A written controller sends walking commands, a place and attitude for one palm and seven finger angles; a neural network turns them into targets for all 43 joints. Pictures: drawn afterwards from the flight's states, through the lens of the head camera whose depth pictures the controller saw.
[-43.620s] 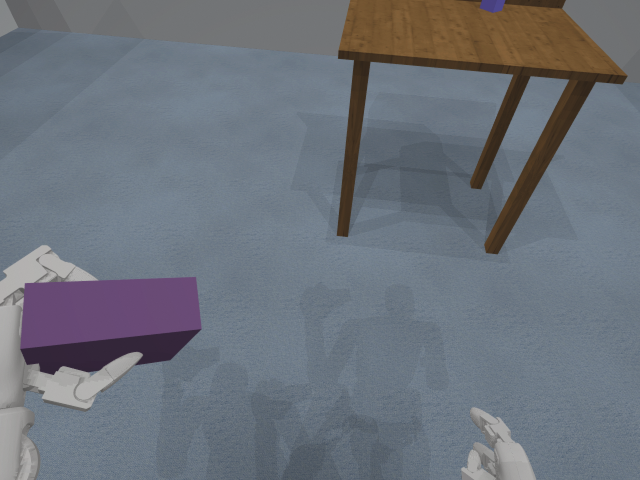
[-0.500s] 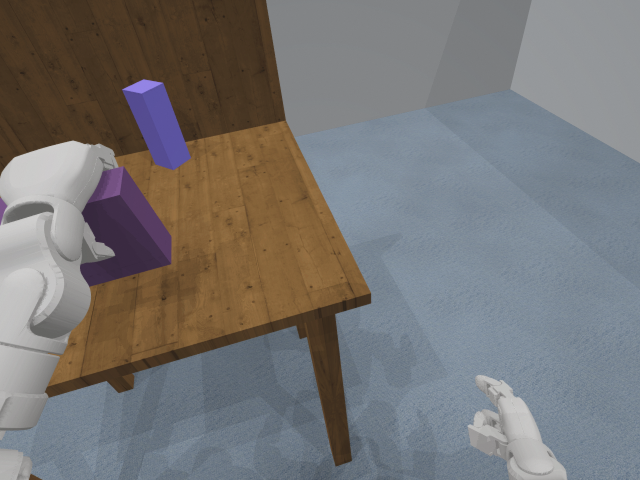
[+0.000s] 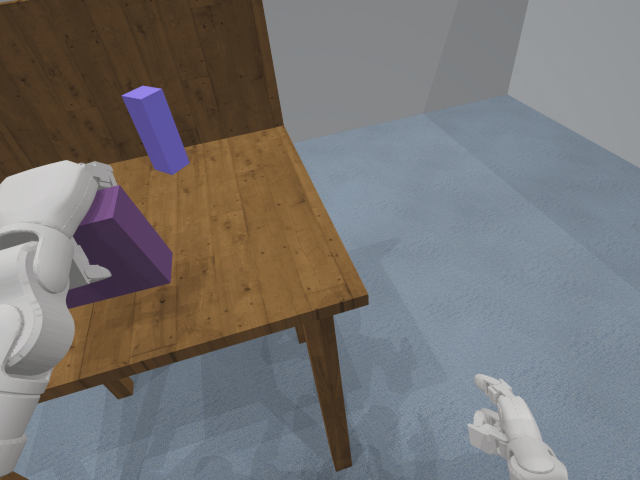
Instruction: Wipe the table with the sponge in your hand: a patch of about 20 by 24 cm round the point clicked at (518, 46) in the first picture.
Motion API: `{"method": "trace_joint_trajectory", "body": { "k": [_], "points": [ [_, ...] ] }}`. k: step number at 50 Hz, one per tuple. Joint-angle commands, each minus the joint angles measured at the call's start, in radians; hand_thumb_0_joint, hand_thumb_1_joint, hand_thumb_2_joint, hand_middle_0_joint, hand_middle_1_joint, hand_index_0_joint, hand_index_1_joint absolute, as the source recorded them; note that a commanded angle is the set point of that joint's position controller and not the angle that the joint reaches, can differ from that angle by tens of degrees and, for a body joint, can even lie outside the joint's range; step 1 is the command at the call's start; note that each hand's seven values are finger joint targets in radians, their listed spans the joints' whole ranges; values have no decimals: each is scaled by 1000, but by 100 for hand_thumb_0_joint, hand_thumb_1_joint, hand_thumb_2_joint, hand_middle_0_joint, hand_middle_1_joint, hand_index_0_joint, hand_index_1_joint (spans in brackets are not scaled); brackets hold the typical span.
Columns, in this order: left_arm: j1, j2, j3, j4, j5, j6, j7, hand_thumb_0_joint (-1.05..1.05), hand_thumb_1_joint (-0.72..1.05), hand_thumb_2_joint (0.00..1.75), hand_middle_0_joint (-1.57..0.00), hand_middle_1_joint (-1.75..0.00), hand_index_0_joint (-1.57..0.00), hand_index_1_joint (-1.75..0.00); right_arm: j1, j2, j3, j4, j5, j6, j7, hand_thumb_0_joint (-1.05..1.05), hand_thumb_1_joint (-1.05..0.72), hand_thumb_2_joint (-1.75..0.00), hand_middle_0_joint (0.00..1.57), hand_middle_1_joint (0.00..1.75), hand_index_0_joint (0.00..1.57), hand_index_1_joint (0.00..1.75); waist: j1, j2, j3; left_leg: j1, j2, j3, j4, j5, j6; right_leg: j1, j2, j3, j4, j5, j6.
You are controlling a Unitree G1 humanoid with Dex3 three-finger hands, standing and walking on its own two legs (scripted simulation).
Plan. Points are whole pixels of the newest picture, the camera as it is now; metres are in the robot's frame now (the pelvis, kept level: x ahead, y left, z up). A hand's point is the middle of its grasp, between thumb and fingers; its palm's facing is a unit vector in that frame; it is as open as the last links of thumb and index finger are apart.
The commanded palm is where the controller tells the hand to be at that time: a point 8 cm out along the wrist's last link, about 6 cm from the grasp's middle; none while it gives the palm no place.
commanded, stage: bring the sponge back beside the body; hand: left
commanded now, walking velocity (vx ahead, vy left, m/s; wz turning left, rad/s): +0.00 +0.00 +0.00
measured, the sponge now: (100, 262) +0.27 +0.31 +0.18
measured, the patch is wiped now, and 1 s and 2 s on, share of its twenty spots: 1.00 1.00 1.00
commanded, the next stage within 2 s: step back with the hand held close in 1.28 s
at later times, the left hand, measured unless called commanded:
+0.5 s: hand (63, 264) +0.22 +0.29 +0.23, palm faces +0.27 -0.05 -0.96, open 9.3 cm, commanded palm +0.17 +0.30 +0.29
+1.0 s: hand (46, 306) +0.18 +0.28 +0.22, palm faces +0.34 -0.10 -0.93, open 9.3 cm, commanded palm +0.13 +0.28 +0.28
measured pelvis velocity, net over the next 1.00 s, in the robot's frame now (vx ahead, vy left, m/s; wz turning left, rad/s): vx -0.02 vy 0.00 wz -0.02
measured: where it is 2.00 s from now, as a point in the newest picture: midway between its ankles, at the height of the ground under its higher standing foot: outside the picture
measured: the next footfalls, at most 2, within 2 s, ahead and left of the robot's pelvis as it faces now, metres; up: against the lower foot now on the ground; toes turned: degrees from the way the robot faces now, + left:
left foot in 2.00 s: -0.01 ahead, +0.15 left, +0.00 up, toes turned -2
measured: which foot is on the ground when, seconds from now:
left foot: down 0.00-1.00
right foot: down 0.00-1.00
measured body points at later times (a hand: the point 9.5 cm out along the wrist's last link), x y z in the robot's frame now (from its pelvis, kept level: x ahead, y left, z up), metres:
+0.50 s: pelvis -0.02 +0.00 +0.00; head -0.06 -0.06 +0.44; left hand +0.20 +0.29 +0.28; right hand +0.26 -0.17 -0.06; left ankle +0.04 +0.12 -0.74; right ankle -0.03 -0.11 -0.74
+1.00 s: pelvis -0.02 +0.00 +0.00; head -0.08 -0.05 +0.44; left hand +0.15 +0.28 +0.27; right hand +0.25 -0.18 -0.05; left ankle +0.04 +0.12 -0.74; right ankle -0.03 -0.11 -0.74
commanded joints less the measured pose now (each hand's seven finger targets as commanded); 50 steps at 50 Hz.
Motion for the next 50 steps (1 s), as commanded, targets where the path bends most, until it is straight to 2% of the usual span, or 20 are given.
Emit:
{"method": "trace_joint_trajectory", "body": {
  "k": [1, 6, 9, 12, 14, 16, 19, 21, 24, 27, 30, 31, 33, 34, 36, 39, 40, 42, 46, 50],
  "points": [
    [-291, 292, 194, -159, 32, 33, 63, 0, 10, 130, -120, -160, -120, -160, -269, -81, -33, -195, 5, -59, -10, 0, -90, -90, 20, 30, 20, 30, 11, -69, -203, 105, -28, 15, -39, 218, 23, 3, 14, 28, -71, 299, -15],
    [-277, 257, 157, -191, 31, 43, 58, 0, 10, 130, -120, -160, -120, -160, -280, -75, -28, -197, 8, -67, -20, 0, -90, -90, 20, 30, 20, 30, -1, -63, -181, 114, -28, 11, -44, 185, 25, -20, 16, 25, -84, 253, -12],
    [-326, 249, 135, -256, 36, 38, 59, 0, 10, 130, -120, -160, -120, -160, -293, -74, -25, -204, 7, -76, -31, 0, -90, -90, 20, 30, 20, 30, -6, -14, -189, 134, -27, 4, -53, 139, 23, -35, 20, 34, -100, 187, -18],
    [-306, 258, 147, -284, 51, 24, 74, 0, 10, 130, -120, -160, -120, -160, -300, -66, -23, -198, 1, -79, -36, 0, -90, -90, 20, 30, 20, 30, 5, -11, -189, 137, -31, 0, -64, 137, 21, -26, 18, 29, -103, 170, -18],
    [-320, 283, 174, -351, 56, 22, 89, 0, 10, 130, -120, -160, -120, -160, -312, -64, -23, -206, -1, -83, -37, 0, -90, -90, 20, 30, 20, 30, 16, 44, -234, 154, -30, -5, -68, 138, 18, -5, 25, 44, -98, 155, -32],
    [-268, 255, 170, -301, 56, 23, 103, 0, 10, 130, -120, -160, -120, -160, -303, -52, -20, -191, -6, -85, -36, 0, -90, -90, 20, 30, 20, 30, 19, 2, -191, 140, -30, 2, -67, 144, 16, -19, 22, 35, -105, 151, -26],
    [-229, 301, 231, -334, 48, 31, 117, 0, 10, 130, -120, -160, -120, -160, -314, -60, -23, -199, -7, -73, -28, 0, -90, -90, 20, 30, 20, 30, 38, -6, -209, 133, -27, -4, -75, 132, 10, 1, 29, 63, -106, 142, -34],
    [-159, 237, 196, -281, 32, 36, 119, 0, 10, 130, -120, -160, -120, -160, -303, -50, -18, -190, -5, -68, -23, 0, -90, -90, 20, 30, 20, 30, 29, -55, -153, 116, -22, 5, -77, 119, 9, -24, 24, 49, -115, 130, -22],
    [-111, 221, 198, -329, 11, 46, 113, 0, 10, 130, -120, -160, -120, -160, -316, -57, -20, -208, 0, -61, -15, 0, -90, -90, 20, 30, 20, 30, 31, -43, -154, 114, -19, 4, -80, 106, 7, -24, 29, 62, -117, 133, -25],
    [-42, 189, 176, -333, -9, 50, 111, 0, 10, 130, -120, -160, -120, -160, -308, -59, -17, -209, 0, -63, -12, 0, -90, -90, 20, 30, 20, 30, 24, -73, -117, 100, -19, 6, -80, 94, 13, -34, 20, 51, -120, 135, -13],
    [-75, 178, 160, -396, -7, 51, 117, 0, 10, 130, -120, -160, -120, -160, -321, -55, -12, -224, 2, -81, -17, 0, -90, -90, 20, 30, 20, 30, 21, -52, -117, 104, -21, 7, -75, 68, 14, -49, 17, 55, -123, 87, -14],
    [-46, 179, 166, -378, -10, 50, 122, 0, 10, 130, -120, -160, -120, -160, -313, -53, -15, -214, -1, -82, -20, 0, -90, -90, 20, 30, 20, 30, 16, -56, -92, 104, -21, 5, -79, 57, 16, -58, 19, 56, -132, 74, -12],
    [-50, 220, 198, -444, 1, 40, 131, 0, 10, 130, -120, -160, -120, -160, -322, -59, -22, -219, -7, -86, -25, 0, -90, -90, 20, 30, 20, 30, 27, -40, -125, 117, -27, 3, -70, 69, 16, -45, 17, 69, -127, 86, -15],
    [-70, 240, 213, -504, 6, 41, 139, 0, 10, 130, -120, -160, -120, -160, -336, -56, -19, -227, -6, -93, -28, 0, -90, -90, 20, 30, 20, 30, 29, 2, -151, 131, -27, 1, -70, 66, 15, -38, 22, 86, -129, 70, -24],
    [-31, 223, 213, -506, 8, 33, 156, 0, 10, 130, -120, -160, -120, -160, -323, -46, -21, -216, -11, -99, -29, 0, -90, -90, 20, 30, 20, 30, 33, -4, -149, 134, -32, 5, -63, 93, 14, -34, 21, 76, -122, 82, -23],
    [-3, 251, 255, -581, 3, 34, 175, 0, 10, 130, -120, -160, -120, -160, -335, -46, -25, -226, -9, -98, -29, 0, -90, -90, 20, 30, 20, 30, 44, 33, -158, 143, -31, 0, -66, 93, 9, -28, 29, 94, -127, 79, -34],
    [15, 222, 234, -562, 4, 33, 181, 0, 10, 130, -120, -160, -120, -160, -326, -39, -20, -222, -10, -100, -27, 0, -90, -90, 20, 30, 20, 30, 45, -10, -146, 137, -31, 9, -59, 102, 8, -34, 23, 80, -122, 76, -26],
    [91, 197, 237, -522, -19, 32, 186, 0, 10, 130, -120, -160, -120, -160, -310, -43, -26, -210, -9, -87, -22, 0, -90, -90, 20, 30, 20, 30, 40, -16, -94, 125, -26, 4, -74, 83, 6, -47, 28, 78, -137, 73, -22],
    [144, 156, 223, -497, -38, 41, 191, 0, 10, 130, -120, -160, -120, -160, -303, -47, -26, -211, -5, -83, -14, 0, -90, -90, 20, 30, 20, 30, 31, -47, -69, 116, -17, 9, -78, 65, 5, -59, 30, 80, -141, 61, -18],
    [81, 134, 187, -489, -40, 48, 195, 0, 10, 130, -120, -160, -120, -160, -314, -50, -18, -218, -2, -95, -18, 0, -90, -90, 20, 30, 20, 30, 26, -62, -50, 109, -17, 8, -79, 38, 7, -73, 26, 78, -149, 38, -14]
  ]
}}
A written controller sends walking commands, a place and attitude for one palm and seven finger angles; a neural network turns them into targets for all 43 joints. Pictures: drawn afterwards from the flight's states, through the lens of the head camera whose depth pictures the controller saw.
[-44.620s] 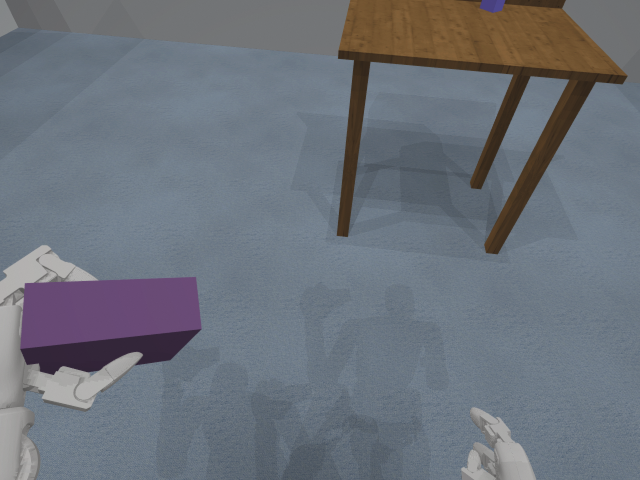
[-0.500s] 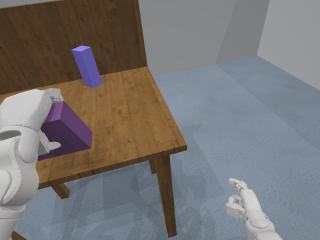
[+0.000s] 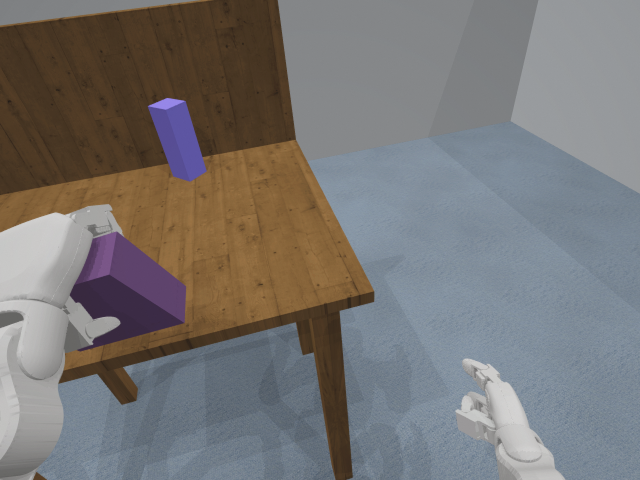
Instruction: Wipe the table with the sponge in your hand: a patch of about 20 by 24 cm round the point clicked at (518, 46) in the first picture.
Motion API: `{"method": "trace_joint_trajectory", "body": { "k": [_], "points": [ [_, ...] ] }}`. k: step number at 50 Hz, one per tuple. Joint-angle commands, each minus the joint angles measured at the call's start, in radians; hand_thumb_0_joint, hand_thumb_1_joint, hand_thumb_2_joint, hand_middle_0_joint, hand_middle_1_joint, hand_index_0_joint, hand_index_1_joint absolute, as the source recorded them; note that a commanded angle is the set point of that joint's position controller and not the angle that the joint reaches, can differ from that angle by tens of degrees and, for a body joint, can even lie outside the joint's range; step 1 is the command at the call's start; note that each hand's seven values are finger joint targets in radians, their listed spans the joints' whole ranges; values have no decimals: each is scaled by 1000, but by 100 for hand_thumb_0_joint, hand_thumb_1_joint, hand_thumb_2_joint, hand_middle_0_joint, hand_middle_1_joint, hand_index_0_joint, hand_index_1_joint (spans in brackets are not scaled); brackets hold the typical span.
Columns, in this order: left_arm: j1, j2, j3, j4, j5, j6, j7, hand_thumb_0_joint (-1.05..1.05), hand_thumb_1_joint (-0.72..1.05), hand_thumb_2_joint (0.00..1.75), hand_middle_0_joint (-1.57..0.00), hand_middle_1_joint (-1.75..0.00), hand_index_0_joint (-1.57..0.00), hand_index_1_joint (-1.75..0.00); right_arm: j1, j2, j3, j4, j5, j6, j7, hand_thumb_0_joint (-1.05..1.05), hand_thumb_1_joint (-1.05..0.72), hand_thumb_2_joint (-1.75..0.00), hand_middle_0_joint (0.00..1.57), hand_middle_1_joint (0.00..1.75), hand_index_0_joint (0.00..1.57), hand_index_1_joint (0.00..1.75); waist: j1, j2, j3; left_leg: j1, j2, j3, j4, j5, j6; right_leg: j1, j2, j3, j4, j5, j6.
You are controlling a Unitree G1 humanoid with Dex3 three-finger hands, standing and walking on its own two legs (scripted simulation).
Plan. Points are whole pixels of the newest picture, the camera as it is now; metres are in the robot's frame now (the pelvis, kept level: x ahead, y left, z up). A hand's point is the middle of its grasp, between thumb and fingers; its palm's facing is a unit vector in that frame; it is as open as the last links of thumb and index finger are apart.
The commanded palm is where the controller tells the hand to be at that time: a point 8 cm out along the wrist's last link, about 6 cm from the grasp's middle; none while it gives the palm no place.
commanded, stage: bring the sponge back beside the body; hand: left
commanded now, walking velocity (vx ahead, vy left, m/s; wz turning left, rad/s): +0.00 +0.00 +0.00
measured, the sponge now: (110, 305) +0.21 +0.29 +0.17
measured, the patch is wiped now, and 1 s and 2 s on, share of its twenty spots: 1.00 1.00 1.00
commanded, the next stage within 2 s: step back with the hand held close in 0.28 s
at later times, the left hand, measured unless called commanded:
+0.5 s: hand (124, 271) +0.23 +0.27 +0.21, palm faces +0.40 -0.63 -0.67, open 9.4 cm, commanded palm +0.16 +0.29 +0.26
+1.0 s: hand (117, 280) +0.19 +0.24 +0.23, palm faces +0.40 -0.82 -0.41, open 9.4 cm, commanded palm +0.13 +0.29 +0.26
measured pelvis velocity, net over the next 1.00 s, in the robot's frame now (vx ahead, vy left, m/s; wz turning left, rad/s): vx -0.03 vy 0.02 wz -0.01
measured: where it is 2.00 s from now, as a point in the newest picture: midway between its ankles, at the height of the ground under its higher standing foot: outside the picture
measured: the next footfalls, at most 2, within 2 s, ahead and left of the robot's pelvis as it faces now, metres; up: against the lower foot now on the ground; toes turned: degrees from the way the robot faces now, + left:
left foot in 1.00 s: +0.01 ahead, +0.15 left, +0.00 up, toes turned -1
left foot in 1.46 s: -0.12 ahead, +0.17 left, +0.00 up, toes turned +4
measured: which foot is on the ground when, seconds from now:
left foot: down 0.00-0.84, up 0.86-0.98, down 1.00-1.00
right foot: down 0.00-1.00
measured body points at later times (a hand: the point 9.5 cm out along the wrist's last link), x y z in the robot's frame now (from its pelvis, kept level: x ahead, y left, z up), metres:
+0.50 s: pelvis +0.01 +0.01 +0.00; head -0.03 -0.03 +0.45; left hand +0.20 +0.30 +0.24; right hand +0.27 -0.17 -0.05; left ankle +0.06 +0.12 -0.73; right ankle -0.01 -0.10 -0.74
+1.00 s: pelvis -0.03 +0.02 -0.01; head -0.05 +0.01 +0.44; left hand +0.17 +0.28 +0.25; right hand +0.10 -0.24 -0.11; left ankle -0.02 +0.15 -0.73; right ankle -0.01 -0.09 -0.74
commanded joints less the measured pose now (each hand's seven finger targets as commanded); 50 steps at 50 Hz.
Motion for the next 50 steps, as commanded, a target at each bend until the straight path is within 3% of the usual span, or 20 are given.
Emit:
{"method": "trace_joint_trajectory", "body": {
  "k": [1, 9, 19, 20, 21, 22, 23, 24, 27, 28, 30, 32, 36, 38, 41, 42, 43, 45, 48, 50],
  "points": [
    [-240, 197, 134, -81, 34, -1, 49, 0, 10, 130, -120, -160, -120, -160, -277, -79, -34, -187, 2, -71, -14, 0, -90, -90, 20, 30, 20, 30, -13, -77, -46, 57, -38, -2, -74, 11, 17, -114, 7, 68, -145, 13, -9],
    [-329, 269, 171, -241, 67, 1, 63, 0, 10, 130, -120, -160, -120, -160, -314, -74, -36, -201, -4, -82, -28, 0, -90, -90, 20, 30, 20, 30, 2, 21, -148, 101, -47, -8, -75, 34, 14, -71, 13, 87, -138, 14, -27],
    [-251, 210, 152, -130, 44, 25, 58, 0, 10, 130, -120, -160, -120, -160, -298, -78, -35, -197, 7, -57, -9, 0, -90, -90, 20, 30, 20, 30, -2, -41, -101, 79, -35, -7, -82, 57, 10, -77, 20, 71, -136, 63, -22],
    [-193, 10, -26, 52, 53, 44, 50, 0, 10, 130, -120, -160, -120, -160, -265, -77, -22, -186, 9, -64, -11, 0, -90, -90, 20, 30, 20, 30, -35, -111, -21, 47, -35, 6, -83, 43, 14, -116, 14, 32, -138, 54, -10],
    [-331, -20, 305, -169, -729, -209, 116, 0, 10, 130, -120, -160, -120, -160, -90, -85, -79, -359, 15, -82, 10, 0, -90, -90, 20, 30, 20, 30, -143, -288, 93, 50, -13, -39, 71, -166, 44, -404, -34, 161, -276, 2, 7],
    [-150, 40, 312, 4, -726, -293, 152, 0, 10, 130, -120, -160, -120, -160, -34, -74, -48, -269, -11, -85, 14, 0, -90, -90, 20, 30, 20, 30, -140, -391, 14, 65, -33, -27, 150, -170, 47, -415, -90, 161, -268, -38, -17],
    [-111, -8, 259, -6, -724, -326, 162, 0, 10, 130, -120, -160, -120, -160, -59, -60, -53, -265, -12, -74, 25, 0, -90, -90, 20, 30, 20, 30, -140, -394, 20, 47, -44, -26, 177, -153, 42, -435, -113, 160, -256, -51, -34],
    [-125, 23, 338, -157, -749, -382, 181, 0, 10, 130, -120, -160, -120, -160, 2, -65, -65, -271, -1, -66, 18, 0, -90, -90, 20, 30, 20, 30, -142, -393, -12, 66, -32, -36, 216, -144, 37, -459, -165, 187, -265, -47, -42],
    [-66, 43, 391, -434, -773, -497, 223, 0, 10, 130, -120, -160, -120, -160, 18, -87, -72, -275, -18, -71, -3, 0, -90, -90, 20, 30, 20, 30, -144, -30, -185, 86, 47, -48, 63, 174, 31, -247, -153, 54, -15, 360, -22],
    [-24, 53, 426, -479, -778, -523, 239, 0, 10, 130, -120, -160, -120, -160, 17, -98, -82, -282, -19, -71, -7, 0, -90, -90, 20, 30, 20, 30, -126, 76, -213, 69, 94, -104, 18, 340, 39, -198, -105, 20, 51, 387, 7],
    [67, 66, 478, -550, -779, -563, 264, 0, 10, 130, -120, -160, -120, -160, 38, -84, -86, -287, -23, -78, -4, 0, -90, -90, 20, 30, 20, 30, -115, 228, -241, 40, 149, -170, -22, 554, 50, -171, -52, -3, 140, 200, 28],
    [128, 58, 500, -549, -774, -588, 278, 0, 10, 130, -120, -160, -120, -160, 72, -70, -94, -256, -41, -80, 10, 0, -90, -90, 20, 30, 20, 30, -126, 199, -254, 97, 184, -195, -14, 824, 45, -227, -28, -3, 181, -8, 37],
    [117, 28, 530, -428, -776, -641, 288, 0, 10, 130, -120, -160, -120, -160, 94, -74, -127, -203, -45, -90, 21, 0, -90, -90, 20, 30, 20, 30, -147, 104, -249, 11, 203, -186, -24, 635, 50, -158, -18, 1, 121, -17, 37],
    [134, 17, 543, -316, -782, -662, 285, 0, 10, 130, -120, -160, -120, -160, 98, -83, -139, -195, -37, -92, 14, 0, -90, -90, 20, 30, 20, 30, -151, 6, -236, -90, 176, -169, 21, 433, 41, -84, -55, 33, 11, 143, 22],
    [194, -9, 515, -202, -795, -671, 282, 0, 10, 130, -120, -160, -120, -160, 115, -70, -147, -186, -12, -78, 9, 0, -90, -90, 20, 30, 20, 30, -181, -256, -261, -146, 69, -63, 224, 181, -7, -98, -255, 187, -46, 579, -51],
    [212, -11, 513, -199, -801, -678, 278, 0, 10, 130, -120, -160, -120, -160, 110, -66, -151, -184, -5, -81, 5, 0, -90, -90, 20, 30, 20, 30, -176, -317, -244, -188, 34, -33, 328, -61, -18, -117, -310, 208, -53, 680, -82],
    [223, -10, 510, -201, -801, -685, 273, 0, 10, 130, -120, -160, -120, -160, 113, -66, -151, -195, -2, -89, 0, 0, -90, -90, 20, 30, 20, 30, -171, -332, -222, -235, 25, -36, 406, -220, -12, -147, -343, 208, -55, 691, -96],
    [228, -18, 493, -221, -796, -690, 269, 0, 10, 130, -120, -160, -120, -160, 114, -53, -140, -202, -5, -104, -9, 0, -90, -90, 20, 30, 20, 30, -172, -302, -162, -250, 45, -57, 442, -256, 1, -232, -348, 188, -51, 608, -97],
    [150, -1, 487, -265, -789, -702, 278, 0, 10, 130, -120, -160, -120, -160, 107, -58, -120, -200, -21, -112, -29, 0, -90, -90, 20, 30, 20, 30, -182, -251, -108, -192, 60, -26, 196, -93, 12, -276, -270, 116, 7, 477, -49],
    [121, 8, 491, -337, -788, -720, 291, 0, 10, 130, -120, -160, -120, -160, 88, -79, -124, -202, -32, -127, -46, 0, -90, -90, 20, 30, 20, 30, -166, -103, -121, -153, 94, -79, 7, 140, 31, -259, -165, 57, 75, 389, 6]
  ]
}}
